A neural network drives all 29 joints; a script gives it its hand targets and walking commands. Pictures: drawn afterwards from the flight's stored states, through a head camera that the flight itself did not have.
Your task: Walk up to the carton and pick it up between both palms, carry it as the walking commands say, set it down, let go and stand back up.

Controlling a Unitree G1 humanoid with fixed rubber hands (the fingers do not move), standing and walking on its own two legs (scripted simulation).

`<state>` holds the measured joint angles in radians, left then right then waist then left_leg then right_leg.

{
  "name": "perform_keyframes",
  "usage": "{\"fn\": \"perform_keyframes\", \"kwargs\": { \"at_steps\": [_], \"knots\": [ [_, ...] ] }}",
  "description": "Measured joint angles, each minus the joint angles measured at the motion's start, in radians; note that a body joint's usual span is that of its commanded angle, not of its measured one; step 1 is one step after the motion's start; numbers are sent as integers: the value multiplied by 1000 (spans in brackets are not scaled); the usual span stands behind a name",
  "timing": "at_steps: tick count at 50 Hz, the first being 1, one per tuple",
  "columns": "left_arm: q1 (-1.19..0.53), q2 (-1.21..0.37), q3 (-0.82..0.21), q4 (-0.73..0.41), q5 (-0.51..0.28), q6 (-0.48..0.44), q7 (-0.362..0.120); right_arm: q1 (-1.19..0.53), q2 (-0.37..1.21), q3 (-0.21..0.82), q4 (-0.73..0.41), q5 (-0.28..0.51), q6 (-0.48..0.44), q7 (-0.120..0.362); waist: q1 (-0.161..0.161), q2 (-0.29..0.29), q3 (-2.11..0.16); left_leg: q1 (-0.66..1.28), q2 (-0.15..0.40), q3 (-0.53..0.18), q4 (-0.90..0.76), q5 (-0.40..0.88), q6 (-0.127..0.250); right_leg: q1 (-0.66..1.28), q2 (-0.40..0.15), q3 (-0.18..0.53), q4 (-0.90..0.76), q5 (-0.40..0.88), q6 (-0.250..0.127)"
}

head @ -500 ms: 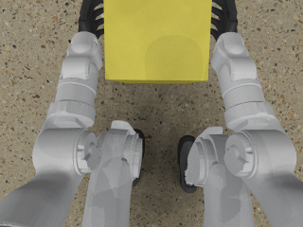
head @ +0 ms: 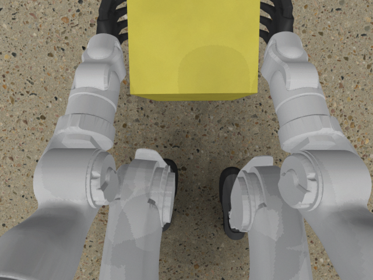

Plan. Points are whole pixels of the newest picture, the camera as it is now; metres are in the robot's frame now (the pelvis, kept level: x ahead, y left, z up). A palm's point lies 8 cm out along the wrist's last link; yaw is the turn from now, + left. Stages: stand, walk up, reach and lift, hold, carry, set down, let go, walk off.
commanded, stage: set down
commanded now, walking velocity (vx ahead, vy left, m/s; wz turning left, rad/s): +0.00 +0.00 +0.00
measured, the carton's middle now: (193, 46) +0.53 +0.05 -0.22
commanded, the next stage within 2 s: none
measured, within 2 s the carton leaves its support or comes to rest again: rests again in 0.34 s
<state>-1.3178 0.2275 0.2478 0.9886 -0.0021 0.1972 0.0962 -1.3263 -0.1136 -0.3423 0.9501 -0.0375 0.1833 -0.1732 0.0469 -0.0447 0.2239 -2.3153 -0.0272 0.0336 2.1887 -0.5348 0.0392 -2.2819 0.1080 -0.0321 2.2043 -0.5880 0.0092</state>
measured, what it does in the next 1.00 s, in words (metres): stands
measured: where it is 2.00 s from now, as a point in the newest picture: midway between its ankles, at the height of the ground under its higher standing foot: (197, 210)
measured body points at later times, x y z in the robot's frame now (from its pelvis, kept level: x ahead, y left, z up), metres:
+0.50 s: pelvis +0.00 +0.00 +0.00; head +0.35 +0.03 +0.28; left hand +0.52 +0.19 -0.17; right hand +0.55 -0.10 -0.16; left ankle +0.12 +0.10 -0.33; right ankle +0.11 -0.10 -0.33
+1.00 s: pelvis +0.00 -0.01 -0.01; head +0.35 +0.03 +0.27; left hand +0.52 +0.19 -0.17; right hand +0.55 -0.11 -0.17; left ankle +0.12 +0.10 -0.33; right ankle +0.11 -0.10 -0.33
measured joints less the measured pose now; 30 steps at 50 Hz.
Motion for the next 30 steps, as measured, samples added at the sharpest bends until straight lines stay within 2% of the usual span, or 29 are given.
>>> {"fn": "perform_keyframes", "kwargs": {
  "at_steps": [18,30],
  "knots": [
    [9,19,-27,37,-25,-22,-28,-12,-9,10,40,-3,-24,8,6,-7,12,3,5,-3,18,-24,-9,-6,8,-4,19,-15,-9],
    [-15,18,-6,59,-1,-28,-54,-28,-22,-7,67,-17,-36,26,10,-8,37,14,6,-4,25,-22,-11,4,9,-6,26,-12,-12]
  ]
}}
